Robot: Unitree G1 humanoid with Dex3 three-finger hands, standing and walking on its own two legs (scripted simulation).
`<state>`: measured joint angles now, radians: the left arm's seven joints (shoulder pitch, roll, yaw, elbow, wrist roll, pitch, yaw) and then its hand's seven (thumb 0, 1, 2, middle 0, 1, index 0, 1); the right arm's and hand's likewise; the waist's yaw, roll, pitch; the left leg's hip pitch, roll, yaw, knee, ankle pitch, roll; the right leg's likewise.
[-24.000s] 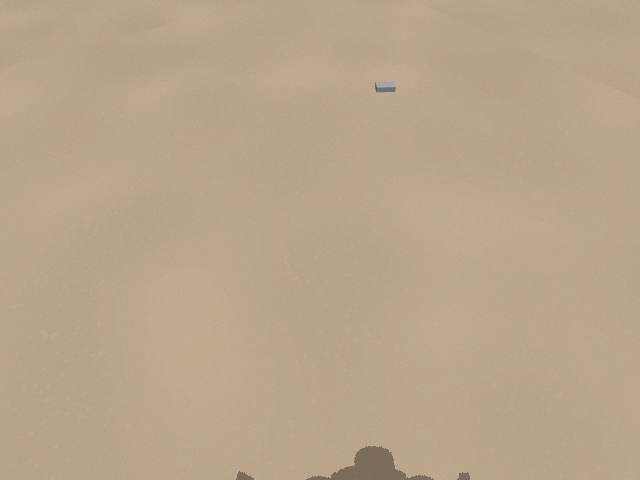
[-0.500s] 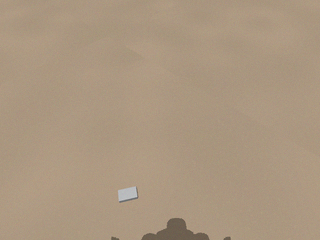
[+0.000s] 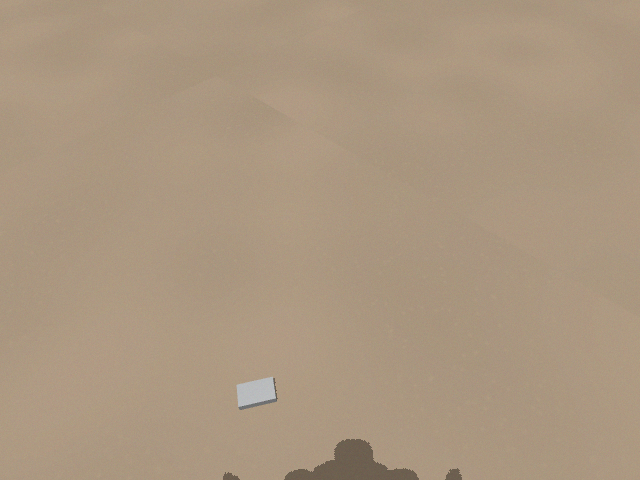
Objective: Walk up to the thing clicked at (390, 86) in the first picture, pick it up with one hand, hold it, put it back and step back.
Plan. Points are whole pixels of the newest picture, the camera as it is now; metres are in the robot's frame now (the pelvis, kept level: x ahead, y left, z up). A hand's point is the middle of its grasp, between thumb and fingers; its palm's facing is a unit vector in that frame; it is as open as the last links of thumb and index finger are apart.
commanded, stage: stand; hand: left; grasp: from above
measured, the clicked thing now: (256, 393) +0.47 +0.23 -0.77
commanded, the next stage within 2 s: rise first in 0.76 s
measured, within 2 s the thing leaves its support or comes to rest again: neither
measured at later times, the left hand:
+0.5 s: hand out of the picture +0.07 +0.25 -0.16, palm faces -0.02 -0.94 -0.35, open 7.4 cm
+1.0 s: hand out of the picture +0.12 +0.24 -0.16, palm faces +0.03 -0.94 -0.34, open 7.7 cm
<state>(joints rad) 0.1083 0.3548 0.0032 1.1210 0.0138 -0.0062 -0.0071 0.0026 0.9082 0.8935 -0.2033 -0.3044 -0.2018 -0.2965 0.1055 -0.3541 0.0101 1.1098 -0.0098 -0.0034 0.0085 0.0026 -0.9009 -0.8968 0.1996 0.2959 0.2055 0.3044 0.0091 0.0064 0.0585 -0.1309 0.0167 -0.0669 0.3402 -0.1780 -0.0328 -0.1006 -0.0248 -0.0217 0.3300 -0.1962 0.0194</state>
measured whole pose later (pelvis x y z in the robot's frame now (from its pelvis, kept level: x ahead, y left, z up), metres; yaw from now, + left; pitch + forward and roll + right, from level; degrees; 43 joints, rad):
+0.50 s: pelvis +0.00 +0.00 +0.00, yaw +0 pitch -2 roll +0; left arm 0.11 0.35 0.00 1.12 0.01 -0.01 -0.01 0.00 0.91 0.89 -0.20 -0.30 -0.20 -0.30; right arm 0.11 -0.36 0.01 1.11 -0.01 0.00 0.01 0.00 -0.90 -0.90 0.20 0.30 0.21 0.30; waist 0.01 0.01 0.06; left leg -0.12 0.02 -0.07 0.34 -0.18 -0.04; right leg -0.10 -0.02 -0.02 0.33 -0.20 0.01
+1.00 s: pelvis -0.01 +0.00 -0.01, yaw -1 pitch +2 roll +0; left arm 0.02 0.33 0.08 1.07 0.01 -0.03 0.01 0.01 0.78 0.90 -0.21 -0.45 -0.20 -0.44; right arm 0.16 -0.32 0.00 0.91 0.04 -0.03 -0.03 0.00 -0.94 -0.91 0.20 0.30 0.20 0.30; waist 0.00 0.00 0.06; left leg -0.29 0.02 -0.06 0.47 -0.23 -0.04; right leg -0.27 -0.02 -0.01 0.48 -0.25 0.01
